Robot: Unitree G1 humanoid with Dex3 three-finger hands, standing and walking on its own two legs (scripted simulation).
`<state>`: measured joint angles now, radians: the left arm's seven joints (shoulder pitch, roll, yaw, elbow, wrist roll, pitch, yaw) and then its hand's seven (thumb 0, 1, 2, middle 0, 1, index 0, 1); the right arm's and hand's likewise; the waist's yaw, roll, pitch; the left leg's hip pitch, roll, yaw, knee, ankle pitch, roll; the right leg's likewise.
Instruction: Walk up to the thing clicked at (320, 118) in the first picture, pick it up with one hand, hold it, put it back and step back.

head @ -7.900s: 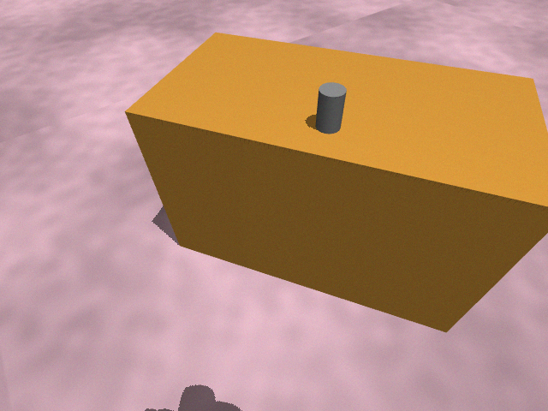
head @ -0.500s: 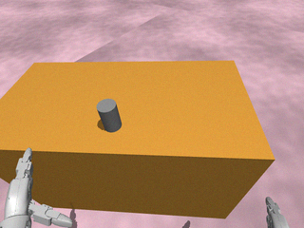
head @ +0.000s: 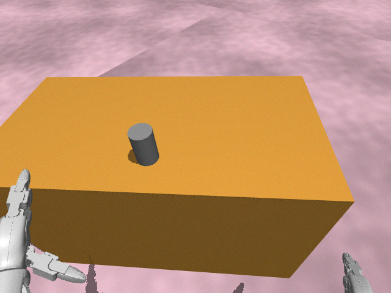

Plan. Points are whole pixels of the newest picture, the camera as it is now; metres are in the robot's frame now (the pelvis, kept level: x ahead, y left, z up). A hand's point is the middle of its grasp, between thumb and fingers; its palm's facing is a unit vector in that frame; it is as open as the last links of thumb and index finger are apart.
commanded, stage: go down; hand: left
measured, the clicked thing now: (144, 145) +0.49 +0.22 -0.02
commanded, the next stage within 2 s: none
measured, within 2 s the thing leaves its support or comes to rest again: neither
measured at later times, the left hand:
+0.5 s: hand (43, 199) +0.24 +0.32 +0.10, palm faces +0.39 -0.88 -0.26, open 17.6 cm
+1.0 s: hand (48, 172) +0.30 +0.35 +0.09, palm faces +0.22 -0.97 -0.07, open 17.4 cm
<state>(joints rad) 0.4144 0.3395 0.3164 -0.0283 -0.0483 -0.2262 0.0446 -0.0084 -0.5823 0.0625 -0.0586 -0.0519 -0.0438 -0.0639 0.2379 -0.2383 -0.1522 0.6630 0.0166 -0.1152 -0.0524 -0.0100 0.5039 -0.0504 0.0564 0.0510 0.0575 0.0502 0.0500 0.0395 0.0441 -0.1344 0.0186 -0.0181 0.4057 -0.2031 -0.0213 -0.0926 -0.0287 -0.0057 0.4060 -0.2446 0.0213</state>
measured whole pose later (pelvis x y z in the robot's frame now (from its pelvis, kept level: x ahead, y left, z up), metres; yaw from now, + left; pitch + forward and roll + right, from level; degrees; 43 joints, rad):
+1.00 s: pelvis +0.01 +0.01 -0.01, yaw +0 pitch +3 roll -1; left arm -0.19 0.52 0.55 0.63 -0.25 -0.18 -0.45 -0.01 -0.51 0.08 -0.04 -0.03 -0.03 -0.04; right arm 0.21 -0.23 -0.05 0.73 0.02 -0.15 -0.10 -0.01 0.51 -0.06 0.06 0.05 0.06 0.05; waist 0.01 0.00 -0.06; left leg -0.32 0.02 -0.01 0.55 -0.27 -0.01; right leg -0.26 -0.03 0.00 0.49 -0.28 0.04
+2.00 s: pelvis +0.01 +0.02 -0.02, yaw +0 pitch +10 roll -2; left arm -0.51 0.77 0.63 1.02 -0.24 -0.17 -0.62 -0.01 -0.56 0.09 -0.04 -0.05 -0.03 -0.05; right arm 0.20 -0.23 0.04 0.68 0.00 -0.23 -0.13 -0.01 0.52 -0.06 0.06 0.05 0.06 0.05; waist -0.06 -0.02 -0.12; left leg -0.55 0.03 -0.03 0.71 -0.34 0.00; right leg -0.46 -0.02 -0.01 0.61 -0.33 0.04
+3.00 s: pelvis +0.02 +0.03 -0.04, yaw -1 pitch +15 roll -3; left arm -0.61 0.88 0.65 1.08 -0.19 -0.11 -0.61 -0.01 -0.55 0.08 -0.05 -0.05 -0.04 -0.06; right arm 0.30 -0.26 0.04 0.48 0.00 -0.21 -0.12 -0.01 0.52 -0.06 0.06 0.05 0.06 0.05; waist -0.09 0.00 -0.17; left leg -0.70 0.04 -0.03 0.85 -0.41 0.01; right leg -0.61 0.00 0.00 0.74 -0.39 0.05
